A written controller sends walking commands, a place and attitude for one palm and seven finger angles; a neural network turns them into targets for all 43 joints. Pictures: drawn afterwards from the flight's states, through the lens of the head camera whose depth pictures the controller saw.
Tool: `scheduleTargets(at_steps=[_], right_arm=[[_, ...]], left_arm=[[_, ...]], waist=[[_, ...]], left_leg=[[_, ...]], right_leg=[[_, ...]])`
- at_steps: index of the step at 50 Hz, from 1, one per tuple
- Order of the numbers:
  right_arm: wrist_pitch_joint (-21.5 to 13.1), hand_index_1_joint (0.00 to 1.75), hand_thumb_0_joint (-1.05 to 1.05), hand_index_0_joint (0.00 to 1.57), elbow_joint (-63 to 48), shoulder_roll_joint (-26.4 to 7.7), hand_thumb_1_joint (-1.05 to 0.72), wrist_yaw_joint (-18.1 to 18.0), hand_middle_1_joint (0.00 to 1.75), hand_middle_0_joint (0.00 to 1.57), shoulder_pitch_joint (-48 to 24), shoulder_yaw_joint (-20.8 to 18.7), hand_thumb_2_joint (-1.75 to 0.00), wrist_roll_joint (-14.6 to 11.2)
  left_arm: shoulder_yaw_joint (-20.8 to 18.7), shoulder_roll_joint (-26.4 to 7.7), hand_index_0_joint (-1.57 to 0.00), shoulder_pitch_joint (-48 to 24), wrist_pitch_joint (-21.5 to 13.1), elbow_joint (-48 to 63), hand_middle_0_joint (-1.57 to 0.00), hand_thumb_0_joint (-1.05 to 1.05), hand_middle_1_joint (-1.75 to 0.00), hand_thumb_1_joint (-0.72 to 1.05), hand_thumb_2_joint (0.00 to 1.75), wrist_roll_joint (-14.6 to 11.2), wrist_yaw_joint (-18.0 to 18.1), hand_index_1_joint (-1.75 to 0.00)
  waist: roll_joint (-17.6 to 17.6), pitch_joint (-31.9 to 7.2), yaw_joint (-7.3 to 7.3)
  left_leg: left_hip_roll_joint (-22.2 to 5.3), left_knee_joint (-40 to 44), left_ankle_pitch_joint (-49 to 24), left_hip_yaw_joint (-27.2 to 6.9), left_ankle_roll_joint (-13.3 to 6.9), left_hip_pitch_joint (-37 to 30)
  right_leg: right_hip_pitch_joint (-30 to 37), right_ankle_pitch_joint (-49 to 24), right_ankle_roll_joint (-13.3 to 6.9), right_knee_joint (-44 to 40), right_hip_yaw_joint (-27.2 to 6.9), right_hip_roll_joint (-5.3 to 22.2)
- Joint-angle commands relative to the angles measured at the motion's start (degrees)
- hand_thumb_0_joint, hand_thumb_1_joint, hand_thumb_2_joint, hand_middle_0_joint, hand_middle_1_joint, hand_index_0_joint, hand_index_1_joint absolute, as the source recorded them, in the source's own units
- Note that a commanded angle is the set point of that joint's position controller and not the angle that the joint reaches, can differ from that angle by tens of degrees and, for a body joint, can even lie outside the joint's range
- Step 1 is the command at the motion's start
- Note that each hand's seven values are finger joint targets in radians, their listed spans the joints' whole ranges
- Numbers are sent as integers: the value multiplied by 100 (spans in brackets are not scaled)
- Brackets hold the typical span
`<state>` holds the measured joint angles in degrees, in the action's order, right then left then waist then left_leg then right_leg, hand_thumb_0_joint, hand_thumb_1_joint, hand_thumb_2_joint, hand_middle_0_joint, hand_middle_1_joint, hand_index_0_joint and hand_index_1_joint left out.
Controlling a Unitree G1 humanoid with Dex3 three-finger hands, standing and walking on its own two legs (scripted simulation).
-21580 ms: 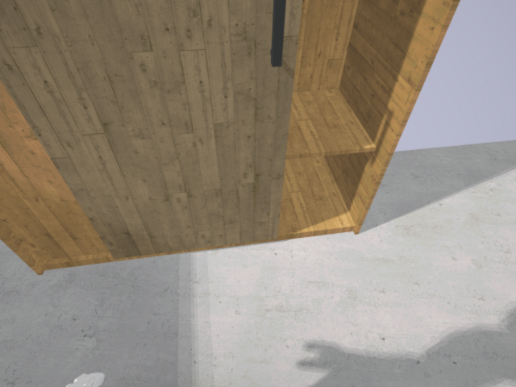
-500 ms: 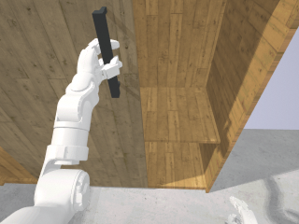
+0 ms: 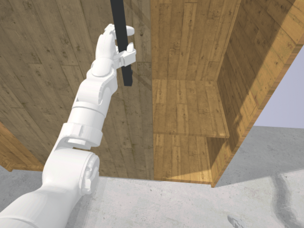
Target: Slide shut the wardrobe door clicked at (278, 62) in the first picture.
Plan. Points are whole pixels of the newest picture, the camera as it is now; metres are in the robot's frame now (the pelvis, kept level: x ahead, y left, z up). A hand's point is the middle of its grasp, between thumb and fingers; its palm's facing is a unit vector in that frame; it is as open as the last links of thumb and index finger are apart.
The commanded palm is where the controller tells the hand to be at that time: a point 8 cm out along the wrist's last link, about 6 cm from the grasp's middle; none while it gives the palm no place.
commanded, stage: tug the door sideways, standing still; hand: left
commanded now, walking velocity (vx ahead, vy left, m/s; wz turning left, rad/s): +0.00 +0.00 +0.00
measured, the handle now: (124, 43) +0.51 +0.11 +0.24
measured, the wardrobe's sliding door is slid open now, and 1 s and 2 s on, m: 0.38 0.38 0.21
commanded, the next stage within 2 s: step sideways, sliding the door along in 0.16 s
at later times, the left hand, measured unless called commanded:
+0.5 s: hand (131, 57) +0.46 +0.08 +0.23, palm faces +0.04 -1.00 -0.08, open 6.2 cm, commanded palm +0.44 +0.11 +0.24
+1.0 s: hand (137, 57) +0.47 +0.07 +0.23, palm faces +0.22 -0.97 -0.10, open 6.4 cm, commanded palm +0.45 +0.05 +0.23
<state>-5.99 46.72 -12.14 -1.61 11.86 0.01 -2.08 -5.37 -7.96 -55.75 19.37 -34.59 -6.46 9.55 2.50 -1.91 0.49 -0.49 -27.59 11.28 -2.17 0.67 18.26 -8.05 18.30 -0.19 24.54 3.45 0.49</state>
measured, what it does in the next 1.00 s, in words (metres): steps to the right: right foot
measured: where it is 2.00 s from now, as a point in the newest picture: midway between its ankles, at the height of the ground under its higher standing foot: outside the picture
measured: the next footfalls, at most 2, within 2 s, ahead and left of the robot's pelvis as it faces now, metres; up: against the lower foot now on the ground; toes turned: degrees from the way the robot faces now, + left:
right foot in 0.98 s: +0.16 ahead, -0.26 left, +0.00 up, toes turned +3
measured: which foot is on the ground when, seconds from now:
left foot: down 0.00-1.00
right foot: down 0.00-0.74, up 0.76-0.96, down 0.98-1.00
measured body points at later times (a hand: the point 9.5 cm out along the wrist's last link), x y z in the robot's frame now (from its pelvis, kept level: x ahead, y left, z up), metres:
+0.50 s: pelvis -0.02 +0.00 -0.01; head +0.01 -0.02 +0.44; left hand +0.45 +0.14 +0.24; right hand +0.08 -0.26 -0.13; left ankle +0.03 +0.13 -0.74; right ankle -0.05 -0.10 -0.74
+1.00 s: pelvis +0.04 -0.11 -0.02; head +0.12 -0.10 +0.42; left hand +0.45 +0.12 +0.23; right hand +0.26 -0.29 -0.14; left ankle +0.03 +0.09 -0.74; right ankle +0.12 -0.26 -0.74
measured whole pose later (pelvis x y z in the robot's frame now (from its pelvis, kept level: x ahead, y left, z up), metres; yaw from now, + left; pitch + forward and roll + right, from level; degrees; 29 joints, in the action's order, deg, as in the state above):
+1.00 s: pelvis +0.04 -0.11 -0.02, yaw +4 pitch -4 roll -2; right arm -2.7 37.3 -11.0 -0.2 3.7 -0.1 -3.7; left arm -2.1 -14.3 -51.3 1.2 -18.5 -6.5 6.9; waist 3.6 15.3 7.4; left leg -8.5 -38.0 20.9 -5.7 7.3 13.2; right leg -18.1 10.6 1.3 34.2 -0.4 1.8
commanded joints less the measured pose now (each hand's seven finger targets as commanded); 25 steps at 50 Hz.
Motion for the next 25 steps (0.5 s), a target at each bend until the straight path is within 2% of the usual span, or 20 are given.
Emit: scheduleTargets(at_steps=[1,5,6,7,11,13,14,15,16,17,18,19,20,21,22,23,24,25], right_arm=[[-379,30,0,20,-614,-741,-90,-45,30,20,-338,-205,-90,-24],[-510,30,0,20,-558,-735,-90,-17,30,20,-243,-197,-90,-29],[-522,30,0,20,-527,-763,-90,-12,30,20,-213,-200,-90,-27],[-548,30,0,20,-538,-764,-90,-15,30,20,-211,-190,-90,-33],[-641,30,0,20,-466,-792,-90,9,30,20,-93,-212,-90,-15],[-703,30,0,20,-501,-767,-90,26,30,20,-101,-206,-90,-33],[-490,30,0,20,-566,-1242,-90,-115,30,20,50,-232,-90,101],[-366,30,0,20,-629,-1023,-90,-154,30,20,-41,-169,-90,103],[-343,30,0,20,-641,-1046,-90,-178,30,20,-63,-171,-90,83],[-368,30,0,20,-781,-874,-90,-209,30,20,-133,-101,-90,40],[-380,30,0,20,-832,-892,-90,-277,30,20,-175,-111,-90,39],[-369,30,0,20,-883,-933,-90,-335,30,20,-182,-123,-90,19],[-330,30,0,20,-900,-975,-90,-381,30,20,-215,-136,-90,11],[-286,30,0,20,-925,-1000,-90,-408,30,20,-248,-143,-90,-17],[-229,30,0,20,-969,-897,-90,-415,30,20,-305,-88,-90,2],[-179,30,0,20,-971,-973,-90,-434,30,20,-331,-121,-90,21],[-150,30,0,20,-1028,-878,-90,-435,30,20,-405,-70,-90,-11],[-122,30,0,20,-1042,-916,-90,-437,30,20,-435,-77,-90,-33]], left_arm=[[880,686,-45,-3792,-617,1333,-45,0,-140,90,90,-169,-470,-140],[926,786,-45,-4065,-774,1119,-45,0,-140,90,90,-195,-422,-140],[869,716,-45,-3920,-784,885,-45,0,-140,90,90,-188,-405,-140],[894,769,-45,-4015,-821,942,-45,0,-140,90,90,-210,-398,-140],[850,712,-45,-4121,-935,744,-45,0,-140,90,90,-174,-353,-140],[968,841,-45,-4314,-1005,913,-45,0,-140,90,90,-185,-351,-140],[-795,-2302,-45,-3156,-1651,358,-45,0,-140,90,90,100,-273,-140],[-246,-1592,-45,-3045,-1954,311,-45,0,-140,90,90,167,-360,-140],[-304,-1683,-45,-2944,-2131,152,-45,0,-140,90,90,108,-356,-140],[174,-1039,-45,-3361,-2367,746,-45,0,-140,90,90,62,-452,-140],[275,-962,-45,-3356,-2511,897,-45,0,-140,90,90,9,-507,-140],[266,-1062,-45,-3380,-2594,1028,-45,0,-140,90,90,-25,-530,-140],[237,-1139,-45,-3281,-2606,972,-45,0,-140,90,90,-57,-528,-140],[231,-1310,-45,-3280,-2617,972,-45,0,-140,90,90,-131,-514,-140],[320,-1122,-45,-3255,-2625,1180,-45,0,-140,90,90,-113,-522,-140],[207,-1331,-45,-3205,-2648,1270,-45,0,-140,90,90,-78,-517,-140],[352,-1187,-45,-3316,-2678,1492,-45,0,-140,90,90,-95,-536,-140],[334,-1209,-45,-3208,-2677,1516,-45,0,-140,90,90,-95,-531,-140]], waist=[[-43,-2381,-590],[-47,-2244,-680],[-151,-2155,-627],[-120,-2145,-680],[-52,-2219,-686],[90,-2273,-722],[-469,-2017,-179],[-652,-1865,-270],[-631,-1839,-201],[-243,-1934,-361],[175,-2006,-386],[568,-2001,-388],[795,-1883,-362],[835,-1843,-284],[904,-1748,-331],[881,-1700,-224],[856,-1734,-225],[841,-1756,-179]], left_leg=[[136,-125,-2212,-45,-119,-2645],[122,-62,-1857,-79,-106,-2547],[120,-31,-1725,-83,-107,-2424],[121,-25,-1677,-68,-123,-2407],[117,-10,-1575,-104,-88,-2421],[109,-21,-1529,-119,-80,-2482],[-304,-118,-1143,22,-349,-1500],[-267,26,-527,153,-336,-1207],[-293,77,-164,102,-341,-1080],[-416,135,216,60,-332,-1343],[-582,197,465,-173,-404,-1632],[-823,322,691,-577,-508,-1863],[-1096,463,828,-1053,-662,-1943],[-1316,511,727,-1496,-816,-1977],[-1494,534,606,-1642,-931,-2107],[-1595,366,101,-1655,-963,-2164],[-1577,139,-414,-1428,-927,-2160],[-1477,-184,-943,-1069,-831,-1952]], right_leg=[[-908,-2511,-138,-146,-17,-453],[-1091,-2175,-127,-196,-4,-474],[-1078,-2030,-133,-227,-7,-482],[-1105,-2034,-123,-218,-15,-470],[-1177,-1864,-132,-220,-4,-486],[-1254,-1813,-132,-197,-4,-491],[-1183,-1156,112,-343,-222,-196],[-939,-1002,114,-268,-189,-118],[-866,-762,56,-182,-168,-82],[-998,-525,41,61,-123,-106],[-1256,-260,29,378,-93,-169],[-1556,-10,24,708,-93,-261],[-1790,246,10,1080,-114,-347],[-1987,539,-30,1453,-173,-330],[-2040,798,-58,1527,-280,-341],[-2001,902,-99,1379,-321,-276],[-1741,864,-135,1042,-327,-236],[-1254,504,-172,579,-302,-218]])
